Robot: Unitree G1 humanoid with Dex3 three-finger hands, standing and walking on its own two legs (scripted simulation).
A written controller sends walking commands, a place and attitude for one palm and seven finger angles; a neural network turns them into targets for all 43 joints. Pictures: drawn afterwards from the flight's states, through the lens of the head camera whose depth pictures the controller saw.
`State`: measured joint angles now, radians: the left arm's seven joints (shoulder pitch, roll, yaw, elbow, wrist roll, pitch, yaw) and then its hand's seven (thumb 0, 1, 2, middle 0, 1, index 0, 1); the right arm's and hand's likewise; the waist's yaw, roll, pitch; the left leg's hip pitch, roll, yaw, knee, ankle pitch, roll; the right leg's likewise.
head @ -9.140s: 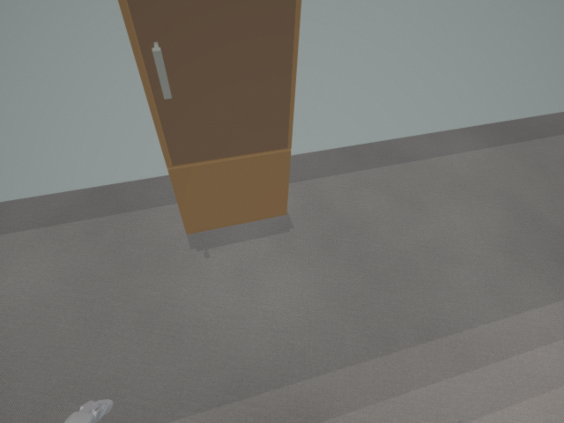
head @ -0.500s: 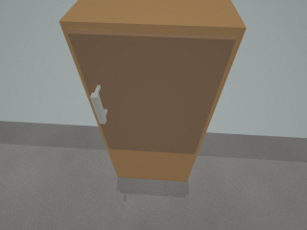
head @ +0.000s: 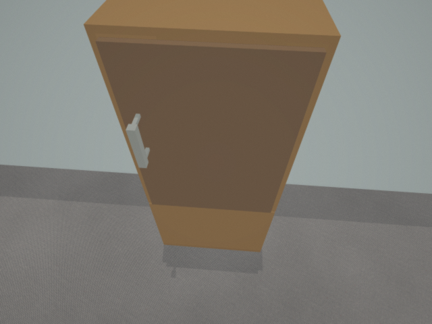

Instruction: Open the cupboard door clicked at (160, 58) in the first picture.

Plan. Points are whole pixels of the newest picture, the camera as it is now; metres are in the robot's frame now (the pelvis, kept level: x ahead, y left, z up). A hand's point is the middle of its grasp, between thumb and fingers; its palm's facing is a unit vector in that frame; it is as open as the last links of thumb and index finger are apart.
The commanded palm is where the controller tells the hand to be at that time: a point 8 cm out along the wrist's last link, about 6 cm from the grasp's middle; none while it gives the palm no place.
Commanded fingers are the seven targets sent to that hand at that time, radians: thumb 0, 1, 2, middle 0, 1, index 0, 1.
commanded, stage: look again from close up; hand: left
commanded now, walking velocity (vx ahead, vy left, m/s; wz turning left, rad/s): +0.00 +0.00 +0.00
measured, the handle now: (140, 141) +0.51 +0.23 +0.01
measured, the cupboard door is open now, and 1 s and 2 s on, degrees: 0 0 0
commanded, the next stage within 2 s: raise the hand with hooked fingers in 0.60 s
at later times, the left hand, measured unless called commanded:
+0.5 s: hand out of the picture +0.01 +0.20 -0.17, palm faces +0.02 -0.97 -0.23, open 7.4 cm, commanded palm none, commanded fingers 0.00 0.90 0.90 -0.20 -0.30 -0.20 -0.30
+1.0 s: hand (109, 282) +0.19 +0.20 -0.01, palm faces +0.06 -1.00 -0.02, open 8.0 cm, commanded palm +0.11 +0.27 -0.06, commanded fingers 0.00 0.53 0.74 -0.23 -0.54 -0.23 -0.54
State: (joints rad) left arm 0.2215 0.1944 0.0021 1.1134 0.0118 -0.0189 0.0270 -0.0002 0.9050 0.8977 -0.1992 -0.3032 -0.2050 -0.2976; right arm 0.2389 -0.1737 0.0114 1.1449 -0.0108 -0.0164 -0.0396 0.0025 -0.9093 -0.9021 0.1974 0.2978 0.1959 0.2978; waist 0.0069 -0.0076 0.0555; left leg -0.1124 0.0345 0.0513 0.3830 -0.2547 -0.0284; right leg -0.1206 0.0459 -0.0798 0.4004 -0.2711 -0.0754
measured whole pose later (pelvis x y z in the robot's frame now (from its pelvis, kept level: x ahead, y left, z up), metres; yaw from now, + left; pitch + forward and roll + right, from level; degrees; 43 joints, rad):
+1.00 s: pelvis -0.04 +0.02 -0.04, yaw +1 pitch +8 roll +1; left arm 0.26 0.18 0.16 0.31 -0.25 -0.55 -0.24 0.00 0.75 0.83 -0.21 -0.41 -0.21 -0.40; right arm 0.15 -0.26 -0.04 0.66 0.01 -0.27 -0.02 0.01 -0.91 -0.90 0.20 0.30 0.20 0.30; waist -0.02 -0.02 -0.09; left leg -0.57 0.01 0.06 0.81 -0.39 0.00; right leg -0.58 -0.01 -0.08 0.85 -0.41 -0.06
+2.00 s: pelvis -0.05 +0.06 -0.05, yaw +2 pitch +9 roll -3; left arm 0.12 0.37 0.33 0.20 -0.32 -0.27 -0.39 -0.01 -0.41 0.34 -0.29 -1.14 -0.30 -1.14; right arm 0.25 -0.26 0.06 0.54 0.04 -0.24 -0.07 0.01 -0.90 -0.90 0.20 0.30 0.20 0.30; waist 0.00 0.02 -0.08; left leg -0.68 0.00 0.02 0.96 -0.44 0.06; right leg -0.62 -0.01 -0.11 0.87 -0.41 0.00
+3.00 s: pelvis -0.05 +0.04 -0.04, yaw +1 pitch +8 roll -2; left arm -0.09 0.42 0.42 0.49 -0.35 -0.28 -0.55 -0.02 -0.50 0.30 -0.30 -1.20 -0.30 -1.20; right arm 0.28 -0.28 0.06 0.57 0.04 -0.21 -0.09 0.01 -0.90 -0.90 0.20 0.30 0.20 0.30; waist 0.00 0.02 -0.06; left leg -0.61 0.01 0.02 0.87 -0.40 0.04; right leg -0.58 0.00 -0.11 0.81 -0.38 -0.03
